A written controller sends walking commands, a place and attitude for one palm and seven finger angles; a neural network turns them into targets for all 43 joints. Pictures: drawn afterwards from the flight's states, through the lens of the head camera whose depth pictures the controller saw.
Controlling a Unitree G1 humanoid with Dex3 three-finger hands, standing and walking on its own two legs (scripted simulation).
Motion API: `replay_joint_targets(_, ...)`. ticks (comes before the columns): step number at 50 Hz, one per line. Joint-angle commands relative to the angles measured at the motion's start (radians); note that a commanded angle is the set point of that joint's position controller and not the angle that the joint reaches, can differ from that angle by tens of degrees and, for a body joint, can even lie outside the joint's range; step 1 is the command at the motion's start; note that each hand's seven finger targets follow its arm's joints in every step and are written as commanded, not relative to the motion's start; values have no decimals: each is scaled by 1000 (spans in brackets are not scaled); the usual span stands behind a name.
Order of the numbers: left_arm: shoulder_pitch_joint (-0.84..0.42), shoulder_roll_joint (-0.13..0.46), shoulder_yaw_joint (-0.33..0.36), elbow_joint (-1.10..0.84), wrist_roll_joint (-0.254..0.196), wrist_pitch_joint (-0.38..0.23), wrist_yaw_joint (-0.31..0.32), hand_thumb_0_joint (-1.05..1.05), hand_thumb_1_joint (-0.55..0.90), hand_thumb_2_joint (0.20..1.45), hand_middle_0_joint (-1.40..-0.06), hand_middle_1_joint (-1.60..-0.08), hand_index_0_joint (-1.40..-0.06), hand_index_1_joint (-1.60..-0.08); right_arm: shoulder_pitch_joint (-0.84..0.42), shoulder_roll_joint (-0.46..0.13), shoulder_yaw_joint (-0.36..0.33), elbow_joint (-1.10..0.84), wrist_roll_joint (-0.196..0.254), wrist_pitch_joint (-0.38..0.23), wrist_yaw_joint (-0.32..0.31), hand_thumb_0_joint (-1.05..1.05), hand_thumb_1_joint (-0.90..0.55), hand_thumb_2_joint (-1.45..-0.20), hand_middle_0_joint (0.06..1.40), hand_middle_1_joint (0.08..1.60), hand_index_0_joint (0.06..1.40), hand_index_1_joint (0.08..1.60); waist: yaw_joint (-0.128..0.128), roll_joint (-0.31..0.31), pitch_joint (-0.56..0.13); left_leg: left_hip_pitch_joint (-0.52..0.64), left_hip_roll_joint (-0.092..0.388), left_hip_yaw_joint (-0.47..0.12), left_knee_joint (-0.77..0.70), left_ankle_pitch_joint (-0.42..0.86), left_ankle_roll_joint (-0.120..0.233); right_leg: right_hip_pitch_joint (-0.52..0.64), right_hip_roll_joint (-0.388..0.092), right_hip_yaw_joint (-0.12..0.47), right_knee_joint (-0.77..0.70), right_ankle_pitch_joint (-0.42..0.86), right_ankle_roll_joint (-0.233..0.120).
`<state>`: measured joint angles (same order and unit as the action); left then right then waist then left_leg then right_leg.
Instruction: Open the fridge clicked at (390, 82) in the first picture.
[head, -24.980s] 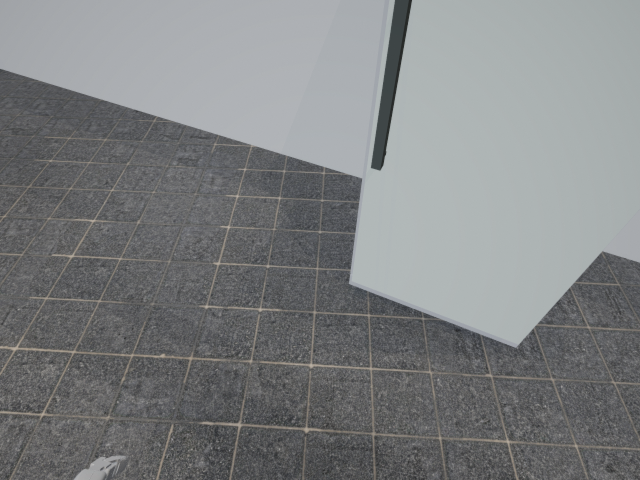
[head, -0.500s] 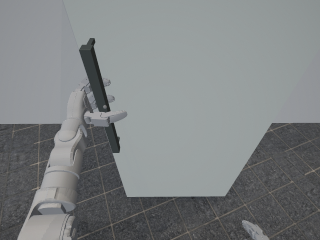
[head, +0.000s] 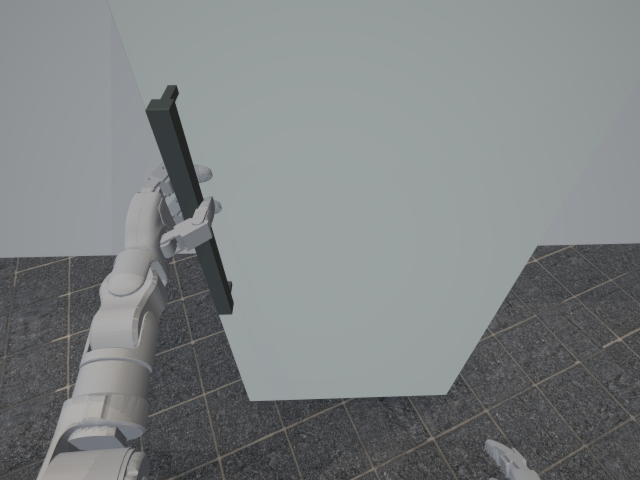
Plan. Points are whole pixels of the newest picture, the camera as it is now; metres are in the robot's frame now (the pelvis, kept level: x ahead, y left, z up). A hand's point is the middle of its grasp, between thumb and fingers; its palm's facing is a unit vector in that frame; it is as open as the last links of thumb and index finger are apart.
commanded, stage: grip the handle and tug to test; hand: left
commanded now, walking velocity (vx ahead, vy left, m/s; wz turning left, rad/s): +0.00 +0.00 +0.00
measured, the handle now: (204, 222) +0.44 +0.19 +0.09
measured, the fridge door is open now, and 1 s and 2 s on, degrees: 0 0 8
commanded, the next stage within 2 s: pull the door a little, standing still in 0.58 s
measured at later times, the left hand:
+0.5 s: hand (204, 224) +0.38 +0.16 +0.14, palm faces +0.07 -1.00 +0.02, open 6.1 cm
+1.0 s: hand (204, 225) +0.38 +0.16 +0.14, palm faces +0.08 -1.00 +0.00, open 6.2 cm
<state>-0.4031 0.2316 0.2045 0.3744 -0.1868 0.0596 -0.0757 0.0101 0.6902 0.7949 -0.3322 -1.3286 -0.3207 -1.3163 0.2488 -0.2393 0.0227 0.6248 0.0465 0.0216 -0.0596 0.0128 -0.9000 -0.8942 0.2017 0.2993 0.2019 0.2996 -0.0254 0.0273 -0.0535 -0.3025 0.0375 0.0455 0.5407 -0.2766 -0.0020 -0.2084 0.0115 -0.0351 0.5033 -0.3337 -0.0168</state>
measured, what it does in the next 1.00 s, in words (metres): shifts its weight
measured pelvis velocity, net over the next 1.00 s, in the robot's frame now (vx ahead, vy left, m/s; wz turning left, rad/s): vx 0.06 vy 0.00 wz -0.02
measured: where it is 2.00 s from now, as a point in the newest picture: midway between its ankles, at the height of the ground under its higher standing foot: outside the picture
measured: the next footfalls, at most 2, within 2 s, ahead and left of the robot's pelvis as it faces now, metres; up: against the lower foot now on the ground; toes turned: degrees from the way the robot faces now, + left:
right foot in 1.44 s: +0.17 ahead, -0.04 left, +0.00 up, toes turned -9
left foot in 1.74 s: +0.27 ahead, +0.08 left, +0.00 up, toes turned +8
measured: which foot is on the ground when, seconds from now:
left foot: down 0.00-1.00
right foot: down 0.00-1.00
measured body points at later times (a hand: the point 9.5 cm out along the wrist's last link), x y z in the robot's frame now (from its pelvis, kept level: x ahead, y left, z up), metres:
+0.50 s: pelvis +0.01 -0.01 +0.00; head +0.01 -0.02 +0.45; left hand +0.37 +0.21 +0.14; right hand +0.15 -0.25 -0.10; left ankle +0.00 +0.12 -0.73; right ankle -0.05 -0.11 -0.73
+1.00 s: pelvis +0.06 +0.00 +0.01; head +0.06 -0.01 +0.46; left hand +0.37 +0.21 +0.15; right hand +0.22 -0.23 -0.08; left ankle +0.00 +0.12 -0.73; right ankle -0.04 -0.10 -0.72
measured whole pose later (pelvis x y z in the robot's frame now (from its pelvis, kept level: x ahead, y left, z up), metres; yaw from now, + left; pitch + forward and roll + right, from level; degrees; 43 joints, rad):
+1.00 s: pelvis +0.06 +0.00 +0.01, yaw -1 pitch +4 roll +0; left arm -0.06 0.18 0.18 -0.08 -0.20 0.20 -0.03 0.01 0.73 0.80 -0.26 -1.34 -0.26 -1.34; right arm 0.21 -0.22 0.02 0.56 0.03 0.03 -0.03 0.01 -0.90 -0.89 0.20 0.30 0.20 0.30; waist 0.00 0.04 -0.09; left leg -0.21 0.04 0.05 0.47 -0.30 0.00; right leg -0.14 0.01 -0.04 0.46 -0.31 -0.01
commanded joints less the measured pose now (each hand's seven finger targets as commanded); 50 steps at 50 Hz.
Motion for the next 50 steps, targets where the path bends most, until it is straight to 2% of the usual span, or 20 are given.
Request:
replay_joint_targets(1,-341,193,71,-225,-12,-57,-4,0,900,900,-450,-1400,-450,-1400,-76,-127,-45,-141,2,-48,-16,0,-900,-900,200,300,200,300,28,-41,-266,185,-37,-22,-18,369,42,40,15,-10,-37,500,1)
replay_joint_targets(3,-361,176,51,-250,-10,-55,-5,0,900,900,-450,-1400,-450,-1400,-84,-123,-44,-144,4,-46,-16,0,-900,-900,200,300,200,300,23,-1,-275,196,-40,-20,-15,381,41,30,14,-7,-32,513,1)
replay_joint_targets(6,-322,199,75,-238,-10,-54,-4,0,900,900,-450,-1400,-450,-1400,-76,-128,-47,-142,1,-43,-17,0,-900,-900,200,300,200,300,29,-40,-290,193,-38,-20,-14,389,41,51,14,-9,-30,525,2)
replay_joint_targets(8,-358,175,49,-258,-11,-55,-7,0,900,900,-450,-1400,-450,-1400,-82,-123,-44,-146,3,-45,-15,0,-900,-900,200,300,200,300,22,-14,-283,197,-40,-21,-14,388,41,37,14,-7,-29,526,2)
replay_joint_targets(16,-201,182,72,-287,-22,-50,-23,0,900,900,-450,-1400,-450,-1400,-92,-125,-46,-168,2,-43,-9,0,-900,-900,200,300,200,300,47,-43,-280,181,-40,-10,-19,413,43,86,11,-8,-24,585,4)
replay_joint_targets(20,-111,198,106,-359,-33,-42,-30,0,900,900,-450,-1400,-450,-1400,-103,-118,-48,-185,3,-46,-4,0,-900,-900,200,300,200,300,64,-34,-300,185,-39,-2,-20,461,41,117,9,-6,-13,664,7)
replay_joint_targets(22,-70,179,82,-410,-32,-39,-33,0,900,900,-450,-1400,-450,-1400,-110,-114,-47,-197,5,-45,1,0,-900,-900,200,300,200,300,65,-3,-304,196,-37,1,-22,492,41,127,6,-7,-9,685,6)
replay_joint_targets(25,33,182,101,-472,-37,-24,-31,0,900,900,-450,-1400,-450,-1400,-116,-112,-49,-209,2,-48,7,0,-900,-900,200,300,200,300,79,-11,-311,207,-34,5,-20,531,39,145,6,-6,-4,740,9)
replay_joint_targets(26,77,183,104,-482,-41,-20,-31,0,900,900,-450,-1400,-450,-1400,-111,-116,-50,-215,-1,-46,8,0,-900,-900,200,300,200,300,84,-41,-314,198,-35,4,-19,542,40,169,4,-12,-2,759,10)
replay_joint_targets(29,120,172,97,-566,-45,-2,-34,0,900,900,-450,-1400,-450,-1400,-124,-108,-49,-225,1,-48,11,0,-900,-900,200,300,200,300,81,-21,-307,212,-31,9,-20,577,38,163,1,-10,-1,805,16)
replay_joint_targets(31,184,192,120,-598,-45,7,-29,0,900,900,-450,-1400,-450,-1400,-122,-111,-51,-233,-2,-46,12,0,-900,-900,200,300,200,300,94,-16,-315,211,-28,11,-22,600,37,187,0,-11,3,811,13)
replay_joint_targets(33,193,158,88,-653,-46,19,-27,0,900,900,-450,-1400,-450,-1400,-132,-103,-47,-238,-1,-47,15,0,-900,-900,200,300,200,300,86,14,-306,224,-27,12,-24,614,36,171,-2,-10,-2,819,15)
replay_joint_targets(34,205,177,112,-655,-48,26,-20,0,900,900,-450,-1400,-450,-1400,-126,-103,-48,-232,-3,-47,15,0,-900,-900,200,300,200,300,85,-4,-302,223,-25,7,-27,612,34,171,1,-14,-3,813,14)
replay_joint_targets(37,-15,117,19,-624,-32,42,-1,0,900,900,-450,-1400,-450,-1400,-120,-108,-49,-201,-4,-55,5,0,-900,-900,200,300,200,300,38,11,-250,245,-25,-3,-23,587,36,98,9,-15,-23,735,12)
replay_joint_targets(38,-13,116,27,-593,-27,50,7,0,900,900,-450,-1400,-450,-1400,-110,-110,-52,-190,-6,-56,1,0,-900,-900,200,300,200,300,34,-6,-246,252,-23,-8,-20,588,35,86,12,-19,-24,713,11)
replay_joint_targets(39,13,103,20,-608,-24,52,10,0,900,900,-450,-1400,-450,-1400,-111,-107,-52,-193,-9,-58,2,0,-900,-900,200,300,200,300,44,18,-264,263,-24,-9,-15,619,35,93,9,-17,-19,733,10)
replay_joint_targets(42,98,89,4,-652,-20,58,7,0,900,900,-450,-1400,-450,-1400,-113,-103,-50,-199,-15,-56,3,0,-900,-900,200,300,200,300,59,-2,-324,276,-27,-9,-6,695,35,146,-4,-20,-3,828,15)
replay_joint_targets(46,209,78,-15,-727,-19,53,-2,0,900,900,-450,-1400,-450,-1400,-131,-97,-45,-217,-17,-51,10,0,-900,-900,200,300,200,300,73,-29,-306,281,-18,-19,-25,701,33,153,0,-30,-11,784,8)
replay_joint_targets(47,242,62,-27,-755,-21,53,-5,0,900,900,-450,-1400,-450,-1400,-141,-90,-41,-225,-16,-50,13,0,-900,-900,200,300,200,300,77,-2,-291,276,-16,-20,-34,692,31,146,-1,-30,-15,761,6)
replay_joint_targets(50,351,57,-25,-847,-27,49,-6,0,900,900,-450,-1400,-450,-1400,-149,-80,-35,-243,-21,-50,23,0,-900,-900,200,300,200,300,86,-8,-281,270,-13,-20,-43,701,29,158,-3,-35,-18,777,6)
